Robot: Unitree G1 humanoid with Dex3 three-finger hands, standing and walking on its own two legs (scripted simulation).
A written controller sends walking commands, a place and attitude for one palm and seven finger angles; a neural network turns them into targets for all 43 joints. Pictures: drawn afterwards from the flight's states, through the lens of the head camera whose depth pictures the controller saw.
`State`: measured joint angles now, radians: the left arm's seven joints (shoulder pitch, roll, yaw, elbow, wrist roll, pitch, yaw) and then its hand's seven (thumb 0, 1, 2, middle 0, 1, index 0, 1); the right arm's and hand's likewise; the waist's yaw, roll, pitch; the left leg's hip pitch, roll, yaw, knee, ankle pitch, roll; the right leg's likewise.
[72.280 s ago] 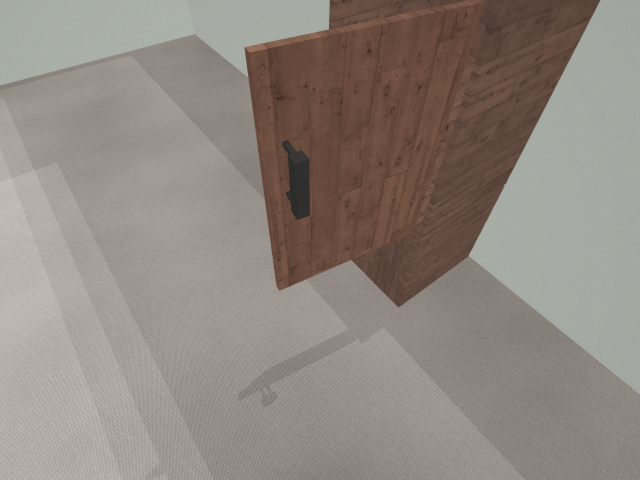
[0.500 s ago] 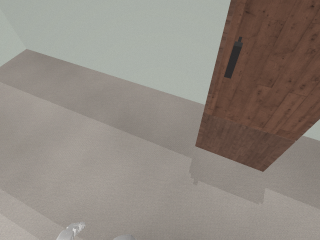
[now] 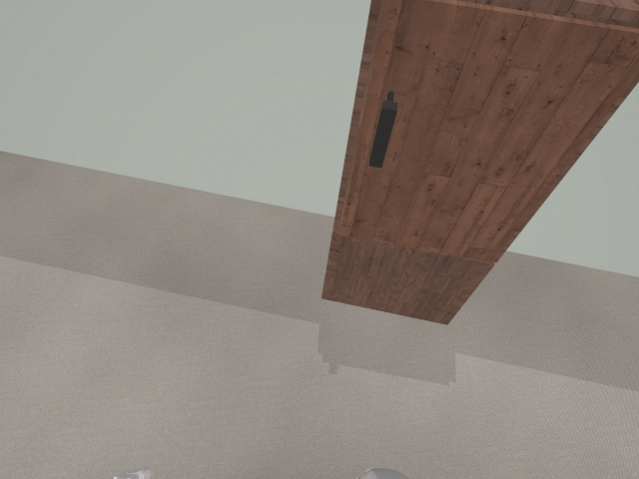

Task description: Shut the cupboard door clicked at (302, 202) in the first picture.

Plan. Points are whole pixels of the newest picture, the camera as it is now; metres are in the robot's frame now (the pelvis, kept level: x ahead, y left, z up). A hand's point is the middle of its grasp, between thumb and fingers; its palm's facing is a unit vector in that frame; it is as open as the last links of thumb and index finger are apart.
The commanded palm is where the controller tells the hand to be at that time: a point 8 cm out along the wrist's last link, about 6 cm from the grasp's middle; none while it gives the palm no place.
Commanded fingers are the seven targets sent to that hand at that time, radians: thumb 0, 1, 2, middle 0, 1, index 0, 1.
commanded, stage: turn to face it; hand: left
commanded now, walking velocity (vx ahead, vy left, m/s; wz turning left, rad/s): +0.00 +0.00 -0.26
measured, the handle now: (383, 129) +0.71 -0.08 +0.03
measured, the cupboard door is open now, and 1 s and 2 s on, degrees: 2 2 2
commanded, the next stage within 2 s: take the last steps up to it in 0.04 s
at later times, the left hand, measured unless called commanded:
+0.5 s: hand out of the picture +0.09 +0.16 -0.19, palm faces -0.10 -0.98 -0.14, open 7.4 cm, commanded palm none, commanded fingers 0.00 0.90 0.90 -0.20 -0.30 -0.20 -0.30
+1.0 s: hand (318, 340) +0.36 +0.01 -0.18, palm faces -0.29 -0.94 -0.20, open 7.4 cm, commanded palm none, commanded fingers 0.00 0.90 0.90 -0.20 -0.30 -0.20 -0.30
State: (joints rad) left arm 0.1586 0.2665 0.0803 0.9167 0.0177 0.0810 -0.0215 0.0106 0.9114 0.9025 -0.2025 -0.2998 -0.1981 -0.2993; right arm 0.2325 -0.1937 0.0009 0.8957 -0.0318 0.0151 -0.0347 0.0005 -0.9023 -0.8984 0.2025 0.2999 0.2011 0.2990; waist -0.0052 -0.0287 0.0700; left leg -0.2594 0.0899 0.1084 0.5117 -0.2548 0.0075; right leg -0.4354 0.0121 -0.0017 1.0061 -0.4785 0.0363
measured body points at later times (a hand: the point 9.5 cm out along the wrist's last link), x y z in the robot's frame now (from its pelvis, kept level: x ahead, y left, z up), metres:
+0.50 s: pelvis +0.05 -0.02 -0.01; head +0.07 +0.00 +0.44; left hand +0.10 +0.21 -0.18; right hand +0.06 -0.29 -0.14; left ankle +0.07 +0.08 -0.75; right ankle -0.02 -0.14 -0.74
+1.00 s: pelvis +0.20 -0.14 -0.02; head +0.25 -0.15 +0.43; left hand +0.38 +0.06 -0.16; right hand +0.05 -0.33 -0.17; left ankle +0.09 +0.05 -0.68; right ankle +0.24 -0.25 -0.74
